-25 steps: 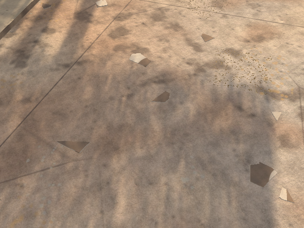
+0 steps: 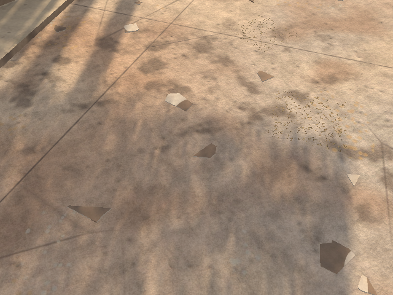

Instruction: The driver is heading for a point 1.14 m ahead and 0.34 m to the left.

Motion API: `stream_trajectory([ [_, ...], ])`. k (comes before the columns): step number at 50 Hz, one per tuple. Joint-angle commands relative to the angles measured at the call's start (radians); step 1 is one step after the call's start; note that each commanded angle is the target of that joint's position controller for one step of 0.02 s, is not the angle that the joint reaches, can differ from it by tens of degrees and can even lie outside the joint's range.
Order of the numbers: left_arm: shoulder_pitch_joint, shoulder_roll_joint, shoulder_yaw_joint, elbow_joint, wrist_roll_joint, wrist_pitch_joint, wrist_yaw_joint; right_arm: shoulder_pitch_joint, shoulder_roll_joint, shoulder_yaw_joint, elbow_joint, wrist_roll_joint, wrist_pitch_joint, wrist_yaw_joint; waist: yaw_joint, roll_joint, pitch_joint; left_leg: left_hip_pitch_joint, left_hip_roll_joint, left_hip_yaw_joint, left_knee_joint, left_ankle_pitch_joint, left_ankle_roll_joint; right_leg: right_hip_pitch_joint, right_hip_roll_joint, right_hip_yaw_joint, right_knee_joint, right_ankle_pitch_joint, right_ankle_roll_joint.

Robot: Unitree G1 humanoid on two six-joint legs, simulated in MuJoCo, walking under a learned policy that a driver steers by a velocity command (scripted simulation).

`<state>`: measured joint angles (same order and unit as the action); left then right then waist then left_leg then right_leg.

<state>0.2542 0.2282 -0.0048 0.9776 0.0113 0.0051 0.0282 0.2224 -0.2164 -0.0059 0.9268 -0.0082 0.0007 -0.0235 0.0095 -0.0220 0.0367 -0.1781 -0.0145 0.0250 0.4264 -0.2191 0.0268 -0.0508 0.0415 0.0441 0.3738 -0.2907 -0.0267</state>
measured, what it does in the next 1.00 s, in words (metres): stands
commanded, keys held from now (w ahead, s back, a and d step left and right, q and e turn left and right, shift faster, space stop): no key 0.90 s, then w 0.10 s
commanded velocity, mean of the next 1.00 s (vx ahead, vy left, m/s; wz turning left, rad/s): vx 0.02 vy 0.00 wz -0.01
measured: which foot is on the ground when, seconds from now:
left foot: down 0.00-1.00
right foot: down 0.00-1.00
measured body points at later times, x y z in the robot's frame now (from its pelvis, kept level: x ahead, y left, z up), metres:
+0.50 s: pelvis +0.00 +0.02 +0.00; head +0.01 +0.02 +0.45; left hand +0.00 +0.25 -0.16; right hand +0.02 -0.22 -0.15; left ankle +0.01 +0.10 -0.74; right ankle -0.06 -0.11 -0.74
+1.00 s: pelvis -0.01 +0.01 +0.00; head -0.01 +0.02 +0.45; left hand -0.05 +0.23 -0.17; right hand -0.02 -0.21 -0.16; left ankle +0.01 +0.10 -0.74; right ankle -0.06 -0.11 -0.74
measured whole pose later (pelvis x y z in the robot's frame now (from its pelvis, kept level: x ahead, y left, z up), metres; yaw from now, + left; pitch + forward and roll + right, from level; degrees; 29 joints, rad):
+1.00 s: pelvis -0.01 +0.01 +0.00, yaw +1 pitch -1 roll +0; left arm 0.34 0.14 -0.02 1.18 0.02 0.00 0.05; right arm 0.30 -0.15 -0.01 1.15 -0.01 0.01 -0.03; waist -0.01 -0.01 0.01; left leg -0.21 -0.05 0.02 0.45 -0.24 0.06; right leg -0.10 0.01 0.04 0.45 -0.36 -0.02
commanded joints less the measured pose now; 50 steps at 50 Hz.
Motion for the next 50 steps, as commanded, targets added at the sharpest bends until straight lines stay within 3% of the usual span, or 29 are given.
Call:
stream_trajectory([
  [1,0.045,0.103,0.022,0.014,-0.003,-0.005,0.006,0.045,-0.123,-0.025,0.003,0.004,-0.015,-0.010,-0.009,0.077,-0.022,0.113,0.121,-0.123,-0.055,0.382,0.036,-0.063,-0.099,0.069,-0.051,0.253,-0.016],
  [9,0.035,0.085,0.015,0.097,-0.003,0.005,0.017,0.034,-0.104,-0.019,0.066,0.001,-0.012,-0.015,-0.009,0.030,-0.012,0.105,0.118,-0.124,-0.062,0.364,0.043,-0.049,-0.106,0.056,-0.059,0.242,-0.004],
  [20,0.047,0.063,0.003,0.163,-0.001,0.006,0.022,0.052,-0.079,-0.010,0.140,0.000,-0.006,-0.017,-0.010,0.026,0.015,0.075,0.104,-0.128,-0.084,0.262,0.041,-0.069,-0.114,0.052,-0.062,0.192,-0.003],
  [45,0.134,-0.009,-0.008,0.207,0.001,-0.005,0.026,0.114,-0.021,-0.003,0.211,0.000,-0.002,-0.018,-0.017,0.019,0.050,0.017,0.090,-0.137,-0.104,0.090,0.036,-0.133,-0.114,0.053,-0.056,0.116,-0.009],
  [46,0.148,-0.016,-0.010,0.210,0.003,-0.006,0.025,0.122,-0.018,-0.002,0.215,-0.001,-0.001,-0.017,-0.017,0.023,0.029,0.022,0.083,-0.138,-0.115,0.001,0.037,-0.128,-0.104,0.048,-0.061,0.047,-0.012],
  [48,0.164,-0.006,-0.002,0.204,0.009,-0.003,0.022,0.124,-0.050,-0.016,0.209,-0.001,0.007,-0.016,-0.014,0.048,0.047,-0.017,0.066,-0.150,-0.112,-0.257,0.062,-0.163,-0.061,0.020,-0.010,-0.159,-0.031],
  [50,0.155,-0.008,0.002,0.178,0.019,-0.001,0.015,0.146,-0.067,-0.030,0.201,-0.004,0.016,-0.010,-0.023,0.060,0.109,-0.073,0.086,-0.207,-0.121,-0.519,0.106,-0.265,-0.041,0.023,0.048,-0.344,-0.060],
])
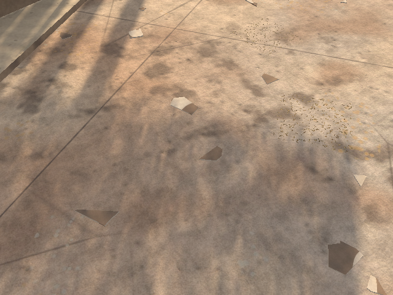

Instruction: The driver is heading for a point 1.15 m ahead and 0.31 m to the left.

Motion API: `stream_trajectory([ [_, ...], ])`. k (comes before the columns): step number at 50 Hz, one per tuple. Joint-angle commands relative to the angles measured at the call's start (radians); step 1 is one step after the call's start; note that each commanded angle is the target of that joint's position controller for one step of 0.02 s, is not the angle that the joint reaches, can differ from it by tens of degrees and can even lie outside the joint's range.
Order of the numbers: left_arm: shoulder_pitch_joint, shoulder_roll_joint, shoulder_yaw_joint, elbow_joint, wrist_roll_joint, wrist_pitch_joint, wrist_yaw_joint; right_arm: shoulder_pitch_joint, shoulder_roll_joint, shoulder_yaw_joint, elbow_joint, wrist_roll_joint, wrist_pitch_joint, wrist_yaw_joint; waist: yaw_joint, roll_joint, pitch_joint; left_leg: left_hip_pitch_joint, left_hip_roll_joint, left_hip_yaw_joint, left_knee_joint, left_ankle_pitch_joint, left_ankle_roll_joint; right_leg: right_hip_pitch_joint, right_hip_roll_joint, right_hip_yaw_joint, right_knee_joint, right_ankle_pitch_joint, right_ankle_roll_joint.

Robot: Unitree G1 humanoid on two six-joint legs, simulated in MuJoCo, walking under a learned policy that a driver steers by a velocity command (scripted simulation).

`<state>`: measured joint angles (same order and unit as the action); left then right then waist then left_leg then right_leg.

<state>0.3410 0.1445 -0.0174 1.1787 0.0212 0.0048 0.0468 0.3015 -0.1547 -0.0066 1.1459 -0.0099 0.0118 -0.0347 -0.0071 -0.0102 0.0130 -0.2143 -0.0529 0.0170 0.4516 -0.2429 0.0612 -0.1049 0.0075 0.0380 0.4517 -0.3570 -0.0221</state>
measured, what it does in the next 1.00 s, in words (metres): shifts its weight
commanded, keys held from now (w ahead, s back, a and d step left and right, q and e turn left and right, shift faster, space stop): w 0.06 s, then no key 0.94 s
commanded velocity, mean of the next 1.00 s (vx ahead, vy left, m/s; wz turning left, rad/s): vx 0.07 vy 0.00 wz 0.00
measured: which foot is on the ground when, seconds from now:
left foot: down 0.00-1.00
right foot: down 0.00-1.00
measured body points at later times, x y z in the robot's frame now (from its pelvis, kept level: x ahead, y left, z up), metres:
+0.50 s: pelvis +0.07 -0.02 -0.01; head +0.09 -0.02 +0.44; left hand +0.03 +0.19 -0.17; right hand +0.10 -0.24 -0.16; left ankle +0.05 +0.08 -0.74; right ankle -0.03 -0.11 -0.74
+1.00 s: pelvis +0.06 -0.01 +0.00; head +0.07 -0.01 +0.45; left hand +0.02 +0.20 -0.16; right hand +0.03 -0.23 -0.16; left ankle +0.05 +0.08 -0.74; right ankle -0.03 -0.11 -0.74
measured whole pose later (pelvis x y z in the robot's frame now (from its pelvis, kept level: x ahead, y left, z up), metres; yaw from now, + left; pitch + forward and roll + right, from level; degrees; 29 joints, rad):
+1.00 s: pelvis +0.06 -0.01 +0.00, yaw -1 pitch -2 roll +1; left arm 0.34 0.13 -0.01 1.16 0.01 0.00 0.06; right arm 0.30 -0.13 0.00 1.16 -0.01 0.00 -0.05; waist -0.01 -0.01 0.05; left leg -0.15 -0.03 0.04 0.42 -0.24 0.04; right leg 0.01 0.02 0.00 0.36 -0.34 -0.03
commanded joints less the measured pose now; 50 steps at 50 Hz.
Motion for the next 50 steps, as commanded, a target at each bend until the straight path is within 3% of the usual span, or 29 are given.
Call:
stream_trajectory([
  [1,0.058,0.062,0.013,-0.038,0.013,-0.004,-0.007,0.089,-0.126,-0.033,-0.019,-0.003,0.005,0.004,-0.017,0.061,0.159,-0.037,0.157,-0.255,-0.163,-0.555,0.096,-0.264,-0.002,0.028,0.008,-0.291,-0.071],
  [3,0.045,0.029,0.007,-0.064,0.020,-0.022,-0.016,0.138,-0.140,-0.046,-0.013,-0.007,0.001,0.006,-0.029,0.116,0.140,0.009,0.248,-0.395,-0.229,-0.589,0.148,-0.302,0.017,-0.028,0.110,-0.166,-0.066],
  [5,0.057,0.019,0.006,-0.065,0.011,-0.042,-0.018,0.113,-0.129,-0.047,-0.021,-0.008,-0.004,0.005,-0.010,0.098,0.109,-0.039,0.269,-0.400,-0.251,-0.418,0.156,-0.199,0.014,-0.056,0.111,-0.036,-0.059],
  [7,0.151,0.009,0.005,-0.041,0.005,-0.053,-0.013,0.014,-0.110,-0.041,-0.048,-0.001,-0.009,0.006,0.051,0.059,0.108,-0.172,0.183,-0.255,-0.142,-0.260,0.094,-0.015,0.003,-0.007,-0.059,-0.008,-0.078],
  [8,0.201,0.057,0.015,-0.033,0.006,-0.059,-0.005,-0.037,-0.070,-0.028,-0.070,0.003,-0.018,0.007,0.074,-0.029,0.127,-0.245,0.097,-0.131,0.005,-0.174,0.047,0.014,-0.086,0.137,-0.147,-0.053,-0.100],
  [9,0.232,0.119,0.031,-0.016,-0.006,-0.057,0.001,-0.040,-0.022,-0.016,-0.087,0.004,-0.029,0.008,0.058,-0.176,0.149,-0.298,-0.002,0.002,0.172,-0.128,0.001,0.034,-0.204,0.292,-0.220,0.045,-0.137],
  [10,0.198,0.084,0.016,-0.025,0.002,-0.056,0.005,-0.021,-0.026,-0.010,-0.082,-0.010,-0.033,0.005,0.037,-0.157,0.170,-0.286,0.036,0.016,0.180,-0.159,-0.013,0.018,-0.285,0.318,-0.210,0.276,-0.163],
  [11,0.172,0.051,0.006,-0.035,0.009,-0.059,0.006,-0.003,-0.022,-0.008,-0.071,-0.007,-0.035,0.002,0.024,-0.110,0.161,-0.244,0.055,0.004,0.168,-0.158,-0.018,0.024,-0.279,0.271,-0.177,0.483,-0.165],
  [12,0.151,0.053,0.003,-0.042,0.013,-0.060,0.009,0.018,-0.020,-0.005,-0.061,-0.001,-0.037,0.000,0.010,-0.096,0.135,-0.195,0.065,-0.005,0.136,-0.122,-0.022,0.042,-0.256,0.221,-0.143,0.632,-0.151],
  [14,0.120,0.067,0.003,-0.048,0.002,-0.060,0.012,0.064,-0.031,-0.004,-0.046,0.006,-0.040,0.001,-0.020,-0.093,0.074,-0.043,0.075,-0.013,0.043,0.064,-0.017,0.030,-0.195,0.118,-0.084,0.778,-0.096],
  [16,0.138,0.082,0.011,-0.051,-0.010,-0.059,0.008,0.089,-0.073,-0.009,-0.040,0.007,-0.042,0.000,-0.011,-0.055,0.039,0.072,0.110,-0.046,0.046,0.315,-0.005,-0.007,-0.120,0.056,-0.064,0.684,-0.054],
  [17,0.169,0.067,0.012,-0.042,-0.015,-0.057,0.009,0.078,-0.087,-0.012,-0.039,0.008,-0.041,-0.002,0.001,-0.010,0.041,0.102,0.125,-0.053,0.080,0.430,0.003,-0.014,-0.100,0.041,-0.060,0.691,-0.042],
  [19,0.176,0.061,0.014,-0.032,-0.016,-0.050,0.016,0.073,-0.065,-0.008,-0.040,0.009,-0.035,-0.010,-0.007,0.004,0.028,0.130,0.137,-0.057,0.087,0.500,0.006,-0.004,-0.096,0.033,-0.044,0.704,-0.031],
  [23,0.156,0.053,0.019,-0.035,-0.015,-0.036,0.016,0.059,-0.064,-0.008,-0.034,0.010,-0.027,-0.024,-0.003,0.006,0.005,0.157,0.145,-0.062,0.071,0.541,0.011,0.023,-0.098,0.028,-0.042,0.691,-0.025],
  [36,0.107,0.058,0.022,-0.021,-0.009,-0.008,0.018,0.034,-0.058,-0.006,-0.016,0.006,-0.020,-0.026,0.010,-0.001,0.040,0.114,0.149,-0.076,-0.002,0.463,0.008,0.068,-0.105,0.016,-0.091,0.539,-0.022],
  [50,0.098,0.045,0.010,-0.010,-0.009,-0.011,0.013,0.070,-0.047,-0.001,0.010,0.003,-0.015,-0.018,0.003,0.004,0.086,0.096,0.145,-0.094,-0.080,0.293,0.000,0.001,-0.101,0.027,-0.149,0.289,-0.026],
])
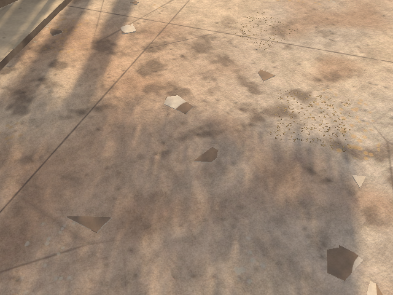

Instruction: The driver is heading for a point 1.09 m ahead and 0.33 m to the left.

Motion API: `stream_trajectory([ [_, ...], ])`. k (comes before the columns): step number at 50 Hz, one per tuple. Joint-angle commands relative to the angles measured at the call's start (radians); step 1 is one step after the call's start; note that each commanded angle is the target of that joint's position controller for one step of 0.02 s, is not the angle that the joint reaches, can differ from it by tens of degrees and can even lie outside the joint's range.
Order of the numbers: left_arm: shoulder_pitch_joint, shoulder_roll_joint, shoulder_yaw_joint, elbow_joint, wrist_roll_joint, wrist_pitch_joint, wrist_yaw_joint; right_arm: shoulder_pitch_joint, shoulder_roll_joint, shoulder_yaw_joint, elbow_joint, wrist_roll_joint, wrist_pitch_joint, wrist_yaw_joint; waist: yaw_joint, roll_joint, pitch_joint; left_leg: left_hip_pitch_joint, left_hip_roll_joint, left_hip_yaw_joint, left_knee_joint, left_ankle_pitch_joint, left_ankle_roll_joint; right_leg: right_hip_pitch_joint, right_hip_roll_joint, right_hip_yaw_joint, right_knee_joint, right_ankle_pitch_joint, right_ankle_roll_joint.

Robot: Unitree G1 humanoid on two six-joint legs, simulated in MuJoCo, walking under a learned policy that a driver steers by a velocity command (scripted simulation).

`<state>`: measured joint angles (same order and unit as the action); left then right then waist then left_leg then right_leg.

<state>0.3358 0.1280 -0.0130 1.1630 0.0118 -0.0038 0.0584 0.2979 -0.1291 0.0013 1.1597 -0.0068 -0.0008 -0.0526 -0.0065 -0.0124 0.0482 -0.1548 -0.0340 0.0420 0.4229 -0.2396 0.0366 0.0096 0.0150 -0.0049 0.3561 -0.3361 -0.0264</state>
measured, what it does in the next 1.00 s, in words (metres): walks ahead: left foot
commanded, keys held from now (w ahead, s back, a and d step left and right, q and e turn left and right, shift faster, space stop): no key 0.40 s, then w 0.60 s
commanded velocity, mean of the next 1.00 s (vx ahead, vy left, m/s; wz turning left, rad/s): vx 0.19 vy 0.00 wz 0.00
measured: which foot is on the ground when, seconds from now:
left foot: down 0.00-0.50, up 0.52-0.70, down 0.72-1.00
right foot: down 0.00-0.74, up 0.76-1.00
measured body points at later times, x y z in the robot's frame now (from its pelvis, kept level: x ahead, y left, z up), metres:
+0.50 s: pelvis -0.02 +0.00 +0.00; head -0.02 +0.00 +0.45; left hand -0.09 +0.20 -0.16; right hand -0.06 -0.21 -0.16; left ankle -0.01 +0.10 -0.74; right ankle -0.09 -0.10 -0.74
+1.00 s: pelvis +0.15 +0.06 +0.00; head +0.16 +0.08 +0.45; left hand +0.23 +0.30 -0.15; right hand +0.06 -0.15 -0.14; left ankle +0.07 +0.12 -0.74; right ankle +0.20 -0.07 -0.67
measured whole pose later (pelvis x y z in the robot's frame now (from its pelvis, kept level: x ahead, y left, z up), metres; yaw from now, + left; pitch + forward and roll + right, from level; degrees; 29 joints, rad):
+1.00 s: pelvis +0.15 +0.06 +0.00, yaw +0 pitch +0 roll +0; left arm 0.19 0.19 0.05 0.99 0.03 -0.05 -0.03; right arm 0.50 -0.12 -0.02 1.10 -0.02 -0.10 -0.01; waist -0.02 -0.03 0.02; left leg 0.01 -0.06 0.09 0.25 -0.26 0.09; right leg -0.58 -0.06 -0.05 1.02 -0.18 -0.06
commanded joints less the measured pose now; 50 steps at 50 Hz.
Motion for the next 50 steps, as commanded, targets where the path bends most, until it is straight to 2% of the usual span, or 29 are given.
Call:
stream_trajectory([
  [1,0.105,0.060,0.005,0.007,0.000,-0.003,0.001,0.076,-0.071,-0.009,-0.002,0.000,-0.002,0.000,0.001,0.006,0.053,0.035,0.126,-0.120,-0.055,0.278,0.024,-0.119,-0.108,0.070,-0.055,0.258,-0.022],
  [20,0.153,0.035,-0.004,0.008,0.000,-0.014,-0.005,0.110,-0.053,-0.002,0.010,0.001,-0.004,0.009,-0.002,0.005,0.073,-0.007,0.121,-0.125,-0.076,0.158,0.017,-0.180,-0.106,0.080,-0.065,0.165,-0.030],
  [21,0.165,0.031,-0.005,0.010,0.002,-0.014,-0.006,0.115,-0.048,-0.001,0.012,0.001,-0.003,0.009,-0.001,0.005,0.054,-0.002,0.113,-0.123,-0.080,0.087,0.018,-0.175,-0.099,0.080,-0.078,0.093,-0.034],
  [23,0.181,0.059,0.008,0.008,0.005,-0.010,-0.007,0.103,-0.064,-0.009,0.000,-0.001,0.002,0.012,0.007,-0.014,0.077,-0.051,0.071,-0.098,-0.037,-0.103,0.029,-0.197,-0.083,0.094,-0.083,-0.125,-0.059],
  [24,0.189,0.077,0.017,0.002,0.005,-0.007,-0.009,0.094,-0.067,-0.013,-0.010,-0.004,0.004,0.016,0.016,-0.045,0.099,-0.105,0.041,-0.072,0.017,-0.219,0.037,-0.212,-0.094,0.131,-0.097,-0.271,-0.084],
  [25,0.211,0.093,0.026,-0.001,0.003,-0.004,-0.012,0.071,-0.061,-0.015,-0.027,-0.009,0.003,0.023,0.033,-0.079,0.139,-0.193,0.015,-0.045,0.086,-0.283,0.039,-0.213,-0.133,0.198,-0.135,-0.398,-0.116],
  [26,0.250,0.111,0.035,0.004,0.000,-0.004,-0.012,0.036,-0.041,-0.012,-0.051,-0.016,-0.002,0.030,0.054,-0.120,0.176,-0.277,-0.007,-0.003,0.183,-0.275,0.035,-0.201,-0.202,0.292,-0.198,-0.498,-0.155],
  [27,0.255,0.127,0.044,0.004,0.001,-0.006,-0.013,0.006,-0.025,-0.008,-0.075,-0.029,-0.010,0.037,0.059,-0.147,0.221,-0.338,0.011,0.035,0.271,-0.221,0.032,-0.200,-0.277,0.368,-0.240,-0.521,-0.193],
  [28,0.256,0.127,0.048,0.001,0.004,-0.012,-0.014,-0.024,-0.032,-0.011,-0.099,-0.033,-0.020,0.042,0.063,-0.134,0.242,-0.388,0.045,0.029,0.336,-0.195,0.033,-0.196,-0.317,0.406,-0.259,-0.482,-0.219],
  [30,0.256,0.136,0.056,-0.003,0.018,-0.029,-0.019,-0.056,-0.061,-0.022,-0.139,-0.029,-0.042,0.053,0.058,-0.105,0.237,-0.483,0.083,0.002,0.396,-0.217,0.037,-0.115,-0.335,0.404,-0.247,-0.332,-0.237],
  [33,0.219,0.145,0.063,-0.020,0.015,-0.052,-0.023,-0.063,-0.073,-0.036,-0.176,-0.010,-0.067,0.068,0.028,-0.087,0.190,-0.389,0.080,0.018,0.281,-0.174,0.039,-0.096,-0.289,0.290,-0.192,-0.112,-0.201],
  [34,0.192,0.151,0.065,-0.028,0.010,-0.056,-0.024,-0.023,-0.065,-0.039,-0.172,-0.006,-0.070,0.071,-0.003,-0.086,0.171,-0.274,0.060,0.043,0.213,-0.127,0.042,-0.151,-0.265,0.241,-0.158,-0.063,-0.184],
  [35,0.153,0.154,0.066,-0.040,0.003,-0.059,-0.027,0.069,-0.054,-0.044,-0.144,0.000,-0.072,0.072,-0.054,-0.072,0.145,-0.088,0.022,0.077,0.131,-0.065,0.044,-0.252,-0.227,0.181,-0.098,-0.018,-0.160],
  [36,0.138,0.147,0.063,-0.049,0.005,-0.064,-0.033,0.200,-0.071,-0.059,-0.093,0.002,-0.073,0.068,-0.104,-0.023,0.095,0.119,-0.023,0.085,0.083,-0.055,0.044,-0.344,-0.172,0.122,0.029,0.094,-0.137],
  [37,0.114,0.111,0.051,-0.068,0.008,-0.076,-0.042,0.338,-0.132,-0.082,-0.060,-0.010,-0.079,0.055,-0.165,0.123,0.035,0.285,0.112,-0.107,-0.033,-0.152,0.067,-0.453,-0.082,0.005,0.306,0.143,-0.095],
  [38,0.137,0.049,0.038,-0.115,0.000,-0.080,-0.051,0.469,-0.246,-0.108,-0.039,-0.010,-0.075,0.050,-0.171,0.378,-0.043,0.377,0.381,-0.604,-0.249,-0.375,0.168,-0.644,0.052,-0.101,0.662,-0.152,-0.047],
  [39,0.088,0.099,0.051,-0.129,0.028,-0.075,-0.059,0.388,-0.195,-0.091,-0.043,-0.011,-0.061,0.049,-0.107,0.220,0.030,0.253,0.409,-0.699,-0.294,-0.447,0.191,-0.692,-0.005,0.011,0.829,-0.169,-0.067],
  [40,0.046,0.082,0.050,-0.146,0.028,-0.076,-0.068,0.261,-0.172,-0.081,-0.084,-0.015,-0.061,0.051,-0.057,0.101,0.104,0.156,0.397,-0.599,-0.283,-0.423,0.183,-0.715,-0.055,0.031,0.873,-0.064,-0.080],
  [41,0.031,0.066,0.046,-0.147,0.018,-0.083,-0.075,0.183,-0.159,-0.075,-0.110,-0.014,-0.068,0.055,-0.029,0.035,0.118,0.091,0.357,-0.486,-0.295,-0.281,0.171,-0.683,-0.085,0.039,0.843,0.028,-0.079],
  [42,0.031,0.065,0.051,-0.146,0.017,-0.083,-0.079,0.153,-0.145,-0.067,-0.120,-0.014,-0.077,0.054,-0.004,0.022,0.108,0.065,0.318,-0.400,-0.301,-0.170,0.157,-0.647,-0.098,0.032,0.811,0.067,-0.074],
  [43,0.047,0.068,0.054,-0.142,0.021,-0.074,-0.082,0.147,-0.117,-0.055,-0.116,-0.012,-0.086,0.051,0.014,0.034,0.091,0.061,0.282,-0.323,-0.304,-0.068,0.141,-0.619,-0.106,0.022,0.780,0.089,-0.063],
  [44,0.054,0.071,0.058,-0.141,0.022,-0.065,-0.085,0.169,-0.106,-0.049,-0.106,-0.011,-0.094,0.048,0.020,0.048,0.073,0.079,0.265,-0.271,-0.298,0.035,0.136,-0.610,-0.099,0.005,0.766,0.105,-0.056],
  [46,0.016,0.082,0.067,-0.155,0.020,-0.050,-0.088,0.227,-0.106,-0.041,-0.082,-0.006,-0.104,0.042,0.024,0.063,0.067,0.125,0.248,-0.197,-0.284,0.235,0.132,-0.653,-0.089,-0.024,0.735,0.130,-0.045],
  [50,-0.184,0.076,0.065,-0.227,0.017,-0.039,-0.093,0.286,-0.104,-0.027,-0.067,-0.008,-0.107,0.039,-0.005,0.082,0.095,0.146,0.229,-0.117,-0.285,0.431,0.136,-0.733,-0.077,-0.074,0.597,0.204,-0.023],
])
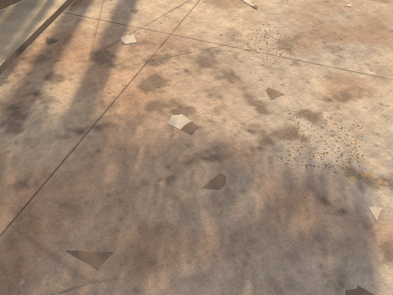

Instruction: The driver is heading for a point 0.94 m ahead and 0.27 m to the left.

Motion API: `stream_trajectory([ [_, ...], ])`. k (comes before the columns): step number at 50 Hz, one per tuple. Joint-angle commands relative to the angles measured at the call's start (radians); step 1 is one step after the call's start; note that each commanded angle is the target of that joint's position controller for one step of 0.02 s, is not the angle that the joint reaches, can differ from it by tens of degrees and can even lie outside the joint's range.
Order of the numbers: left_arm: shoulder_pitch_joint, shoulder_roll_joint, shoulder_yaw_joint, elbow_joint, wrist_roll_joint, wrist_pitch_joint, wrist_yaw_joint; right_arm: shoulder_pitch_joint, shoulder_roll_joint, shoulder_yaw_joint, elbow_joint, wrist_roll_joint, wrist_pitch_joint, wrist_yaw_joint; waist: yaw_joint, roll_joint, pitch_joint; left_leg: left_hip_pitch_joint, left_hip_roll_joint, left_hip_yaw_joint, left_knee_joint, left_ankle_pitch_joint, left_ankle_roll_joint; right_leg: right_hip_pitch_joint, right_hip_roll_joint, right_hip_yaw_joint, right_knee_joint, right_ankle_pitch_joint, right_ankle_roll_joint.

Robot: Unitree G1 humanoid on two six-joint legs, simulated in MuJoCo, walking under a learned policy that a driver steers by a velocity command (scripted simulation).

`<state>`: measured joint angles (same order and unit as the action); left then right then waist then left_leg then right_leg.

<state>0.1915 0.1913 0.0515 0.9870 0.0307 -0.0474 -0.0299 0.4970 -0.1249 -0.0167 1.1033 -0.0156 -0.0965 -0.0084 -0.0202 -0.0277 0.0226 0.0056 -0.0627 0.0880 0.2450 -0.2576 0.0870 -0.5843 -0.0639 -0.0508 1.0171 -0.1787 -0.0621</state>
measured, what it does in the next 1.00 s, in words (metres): walks ahead: right foot, then left foot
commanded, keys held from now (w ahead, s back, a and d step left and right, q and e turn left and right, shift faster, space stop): w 0.58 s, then w+q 0.42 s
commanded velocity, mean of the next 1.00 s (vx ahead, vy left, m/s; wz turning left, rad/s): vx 0.49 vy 0.00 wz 0.13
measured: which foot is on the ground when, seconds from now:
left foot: down 0.00-0.24, up 0.26-0.80, down 0.82-1.00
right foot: up 0.00-0.22, down 0.24-0.84, up 0.86-1.00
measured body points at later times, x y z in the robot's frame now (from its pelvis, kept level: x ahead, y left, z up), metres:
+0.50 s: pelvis +0.28 -0.04 +0.00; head +0.29 -0.04 +0.45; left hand +0.22 +0.20 -0.15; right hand +0.37 -0.27 -0.14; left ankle +0.33 +0.12 -0.67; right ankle +0.27 -0.08 -0.75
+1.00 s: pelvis +0.55 +0.03 -0.01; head +0.58 +0.05 +0.44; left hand +0.60 +0.29 -0.14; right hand +0.62 -0.22 -0.15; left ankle +0.57 +0.07 -0.75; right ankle +0.55 -0.12 -0.66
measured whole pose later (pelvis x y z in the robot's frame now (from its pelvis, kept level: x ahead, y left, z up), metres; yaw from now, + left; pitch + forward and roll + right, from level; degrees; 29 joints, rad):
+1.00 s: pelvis +0.55 +0.03 -0.01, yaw +11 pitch +0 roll +0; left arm 0.20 0.21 0.05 0.91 0.04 -0.08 0.00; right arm 0.30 -0.22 -0.08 0.99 -0.01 -0.06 0.01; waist -0.01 -0.02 0.07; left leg -0.23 -0.13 0.03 0.38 -0.16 0.14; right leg -0.49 -0.07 0.01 1.15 -0.29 -0.02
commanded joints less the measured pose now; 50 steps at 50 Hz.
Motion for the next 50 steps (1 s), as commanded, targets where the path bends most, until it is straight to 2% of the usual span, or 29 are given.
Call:
stream_trajectory([
  [1,-0.093,0.008,-0.003,-0.072,-0.004,0.004,-0.006,0.087,-0.105,-0.006,-0.012,0.000,-0.013,-0.006,0.003,0.100,0.131,-0.024,0.249,-0.146,-0.109,0.478,0.085,-0.130,0.010,-0.039,-0.130,0.071,0.014],
  [4,-0.201,-0.002,-0.012,-0.112,-0.013,0.001,-0.007,0.099,-0.114,-0.003,-0.008,0.001,-0.018,-0.011,-0.013,0.118,0.143,-0.028,0.242,-0.110,-0.107,0.562,0.081,-0.051,0.040,-0.074,-0.318,0.131,0.004],
  [7,-0.217,0.022,-0.007,-0.129,-0.015,-0.003,0.000,0.093,-0.135,-0.008,-0.002,-0.002,-0.022,-0.016,0.002,0.126,0.130,0.029,0.267,-0.093,-0.063,0.723,0.080,0.037,0.066,-0.086,-0.411,0.120,-0.039],
  [9,-0.124,0.050,0.008,-0.107,-0.013,-0.011,0.012,0.061,-0.159,-0.015,-0.005,-0.005,-0.023,-0.019,0.053,0.131,0.066,0.080,0.274,-0.072,0.075,0.976,0.069,0.158,0.109,-0.093,-0.430,0.058,-0.079],
  [10,-0.009,0.070,0.021,-0.071,-0.014,-0.018,0.019,0.048,-0.171,-0.020,-0.005,-0.009,-0.019,-0.020,0.099,0.130,0.004,0.096,0.270,-0.066,0.212,1.044,0.064,0.262,0.133,-0.089,-0.451,0.031,-0.098],
  [11,0.138,0.085,0.034,-0.020,-0.010,-0.026,0.026,0.028,-0.180,-0.023,-0.009,-0.004,-0.012,-0.018,0.162,0.113,-0.066,0.049,0.247,-0.049,0.397,0.982,0.052,0.432,0.138,-0.086,-0.531,0.070,-0.114],
  [12,0.283,0.145,0.055,0.017,0.013,-0.031,0.035,0.032,-0.157,-0.017,-0.026,0.004,-0.010,-0.012,0.206,0.060,-0.152,-0.131,0.205,-0.030,0.661,0.691,0.044,0.656,-0.010,0.073,-0.556,-0.047,-0.151],
  [13,0.339,0.235,0.076,0.014,0.035,-0.030,0.032,0.147,-0.026,0.004,-0.049,0.033,-0.005,0.002,0.136,-0.152,-0.271,-0.482,0.021,-0.005,1.085,-0.121,0.007,0.913,-0.335,0.597,-0.630,-0.132,-0.301],
  [14,0.258,0.207,0.073,0.011,-0.009,-0.017,0.019,0.086,-0.124,-0.023,-0.053,0.020,0.000,0.003,0.127,-0.058,-0.261,-0.595,0.010,-0.133,1.194,-0.194,0.021,0.843,-0.329,0.767,-0.778,-0.281,-0.318],
  [15,0.136,0.153,0.055,-0.010,-0.022,-0.019,0.017,-0.024,-0.143,-0.030,-0.095,0.009,-0.001,0.005,0.081,-0.025,-0.086,-0.652,0.075,-0.138,1.160,-0.100,0.029,0.688,-0.302,0.598,-0.811,-0.320,-0.275],
  [16,0.084,0.090,0.038,-0.015,-0.020,-0.029,0.012,-0.082,-0.138,-0.031,-0.108,0.004,-0.006,0.008,0.062,0.034,-0.012,-0.622,0.108,-0.137,1.097,-0.038,0.030,0.559,-0.260,0.491,-0.847,-0.212,-0.241],
  [18,0.096,0.025,0.014,0.014,-0.016,-0.047,0.022,-0.066,-0.097,-0.030,-0.101,-0.016,0.015,0.015,-0.002,0.033,0.031,-0.509,0.150,-0.137,0.988,-0.011,0.013,0.409,-0.177,0.319,-0.872,-0.019,-0.177],
  [20,0.152,0.035,0.009,0.039,-0.016,-0.063,0.030,-0.058,-0.072,-0.030,-0.101,-0.023,0.035,0.024,-0.020,0.014,0.032,-0.485,0.153,-0.118,0.932,-0.003,-0.005,0.388,-0.148,0.243,-0.877,0.115,-0.165],
  [24,0.230,0.079,0.009,0.053,-0.019,-0.069,0.031,-0.226,-0.099,-0.035,-0.162,-0.022,0.057,0.034,-0.002,-0.009,0.075,-0.623,0.180,-0.076,0.796,0.108,-0.038,0.424,-0.122,0.165,-0.917,0.175,-0.152],
  [29,0.327,0.072,-0.003,0.066,-0.021,-0.066,0.032,-0.430,-0.096,-0.028,-0.229,-0.007,0.054,0.039,0.053,-0.028,0.090,-0.672,0.159,-0.027,0.543,0.245,-0.061,0.525,-0.098,0.103,-0.906,0.336,-0.118],
  [34,0.384,0.075,-0.005,0.089,-0.007,-0.068,0.046,-0.535,-0.090,-0.020,-0.265,-0.002,0.046,0.042,0.081,-0.042,0.105,-0.662,0.113,0.004,0.391,0.243,-0.013,0.671,-0.138,0.017,-0.875,0.450,-0.111],
  [36,0.371,0.082,-0.003,0.092,-0.002,-0.067,0.055,-0.533,-0.096,-0.023,-0.273,-0.005,0.040,0.042,0.064,-0.043,0.104,-0.624,0.089,0.014,0.348,0.185,0.021,0.718,-0.159,-0.019,-0.826,0.575,-0.106],
  [37,0.352,0.092,-0.001,0.090,-0.002,-0.068,0.060,-0.505,-0.102,-0.028,-0.267,-0.007,0.037,0.039,0.043,-0.049,0.086,-0.570,0.063,0.031,0.333,0.147,0.042,0.731,-0.165,-0.040,-0.772,0.720,-0.098],
  [39,0.322,0.121,0.007,0.084,0.002,-0.061,0.066,-0.358,-0.131,-0.047,-0.225,-0.012,0.030,0.029,-0.022,-0.062,-0.004,-0.407,-0.006,0.064,0.311,0.072,0.088,0.750,-0.167,-0.074,-0.554,0.969,-0.084],
  [40,0.301,0.135,0.011,0.075,-0.004,-0.053,0.065,-0.217,-0.148,-0.061,-0.177,-0.017,0.024,0.025,-0.083,-0.049,-0.076,-0.245,-0.030,0.067,0.240,0.111,0.112,0.704,-0.150,-0.100,-0.365,0.932,-0.067],
  [41,0.277,0.132,0.008,0.047,-0.013,-0.053,0.063,-0.071,-0.209,-0.085,-0.141,-0.036,0.020,0.019,-0.145,-0.016,-0.155,-0.009,0.084,-0.088,0.225,0.084,0.162,0.503,-0.127,-0.115,-0.110,0.685,-0.046],
  [42,0.341,0.053,-0.004,-0.001,-0.046,-0.057,0.042,0.004,-0.320,-0.118,-0.143,-0.043,0.026,0.014,-0.112,0.214,-0.265,0.294,0.388,-0.617,0.168,0.077,0.339,0.096,0.069,-0.128,0.326,-0.022,0.006],
  [43,0.264,0.112,0.012,-0.019,-0.025,-0.065,0.036,-0.051,-0.299,-0.112,-0.137,-0.004,0.042,0.026,-0.086,0.121,-0.278,0.293,0.408,-0.806,0.047,0.076,0.343,-0.049,0.106,0.065,0.433,-0.276,0.000],
  [44,0.163,0.114,0.012,-0.068,-0.023,-0.076,0.031,-0.154,-0.280,-0.105,-0.159,0.005,0.045,0.026,-0.050,0.087,-0.121,0.160,0.381,-0.649,0.027,0.087,0.307,-0.125,0.042,0.092,0.397,-0.190,-0.007],
  [45,0.127,0.114,0.012,-0.077,-0.021,-0.084,0.030,-0.197,-0.224,-0.091,-0.165,0.002,0.041,0.028,-0.024,0.010,-0.055,0.044,0.346,-0.559,0.001,0.182,0.267,-0.095,0.008,0.089,0.323,-0.125,-0.003],
  [46,0.119,0.103,0.014,-0.080,-0.013,-0.077,0.032,-0.217,-0.194,-0.082,-0.168,0.003,0.036,0.023,0.009,-0.014,-0.011,-0.052,0.299,-0.481,-0.012,0.275,0.231,-0.047,-0.014,0.089,0.253,-0.109,0.007],
  [47,0.131,0.090,0.012,-0.088,0.003,-0.057,0.031,-0.224,-0.168,-0.072,-0.164,0.009,0.031,0.017,0.041,0.003,-0.005,-0.121,0.254,-0.419,-0.023,0.328,0.203,0.009,-0.030,0.091,0.195,-0.105,0.024],
  [48,0.137,0.077,0.011,-0.092,0.012,-0.038,0.028,-0.211,-0.170,-0.070,-0.163,0.012,0.022,0.013,0.051,0.022,-0.011,-0.150,0.232,-0.389,-0.028,0.362,0.194,0.041,-0.032,0.087,0.156,-0.108,0.039],
  [50,0.113,0.070,0.011,-0.111,0.018,-0.013,0.022,-0.168,-0.203,-0.075,-0.158,0.018,0.011,0.009,0.055,0.040,-0.010,-0.174,0.204,-0.357,-0.039,0.412,0.192,0.033,-0.030,0.067,0.096,-0.094,0.066],
])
